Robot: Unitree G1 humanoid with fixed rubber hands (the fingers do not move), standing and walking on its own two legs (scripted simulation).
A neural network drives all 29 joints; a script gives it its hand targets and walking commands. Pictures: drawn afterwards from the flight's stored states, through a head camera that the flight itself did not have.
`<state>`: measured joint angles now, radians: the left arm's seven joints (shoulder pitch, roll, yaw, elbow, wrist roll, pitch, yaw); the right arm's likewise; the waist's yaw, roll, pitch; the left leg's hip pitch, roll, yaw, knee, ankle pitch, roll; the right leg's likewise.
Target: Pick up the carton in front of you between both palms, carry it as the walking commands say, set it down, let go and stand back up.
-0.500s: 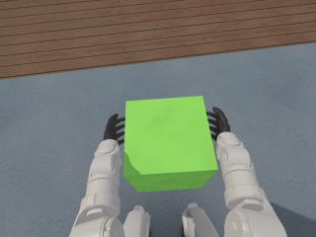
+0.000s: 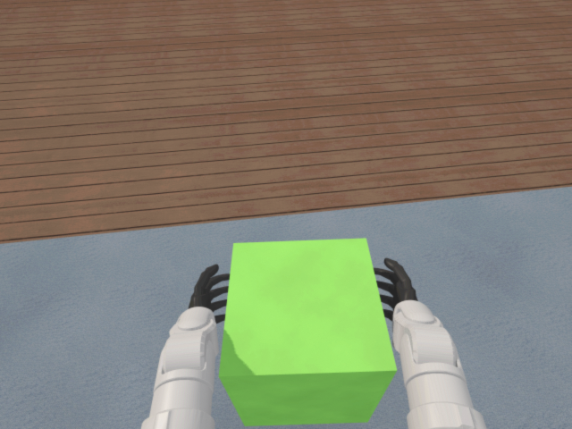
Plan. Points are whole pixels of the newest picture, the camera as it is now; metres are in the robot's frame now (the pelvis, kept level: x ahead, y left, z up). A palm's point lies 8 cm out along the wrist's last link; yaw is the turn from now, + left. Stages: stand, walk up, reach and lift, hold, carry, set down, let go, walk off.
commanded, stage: reach and lift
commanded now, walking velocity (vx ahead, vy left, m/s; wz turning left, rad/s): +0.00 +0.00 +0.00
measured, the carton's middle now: (303, 335) +0.30 +0.00 -0.06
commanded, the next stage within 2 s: hold in 1.06 s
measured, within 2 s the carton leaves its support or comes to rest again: neither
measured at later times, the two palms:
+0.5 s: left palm (199, 308) +0.29 +0.15 +0.04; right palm (409, 303) +0.30 -0.15 +0.04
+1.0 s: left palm (197, 304) +0.30 +0.15 +0.05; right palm (409, 296) +0.30 -0.15 +0.06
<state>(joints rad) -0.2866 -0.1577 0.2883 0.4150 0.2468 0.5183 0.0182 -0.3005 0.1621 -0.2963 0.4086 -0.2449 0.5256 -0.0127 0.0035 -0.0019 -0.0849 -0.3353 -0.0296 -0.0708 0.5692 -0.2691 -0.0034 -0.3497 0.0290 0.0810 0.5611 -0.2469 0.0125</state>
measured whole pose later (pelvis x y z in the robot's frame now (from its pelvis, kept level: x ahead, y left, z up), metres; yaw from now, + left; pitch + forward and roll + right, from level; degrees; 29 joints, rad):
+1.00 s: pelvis +0.01 +0.00 +0.01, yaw +0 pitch -6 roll +0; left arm -0.28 -0.16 0.26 0.31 0.29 0.67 -0.02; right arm -0.30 0.16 -0.25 0.30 -0.29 0.68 0.00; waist 0.00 0.00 0.03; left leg -0.07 -0.02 -0.08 0.38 -0.20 0.00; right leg -0.08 0.02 0.08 0.38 -0.18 0.01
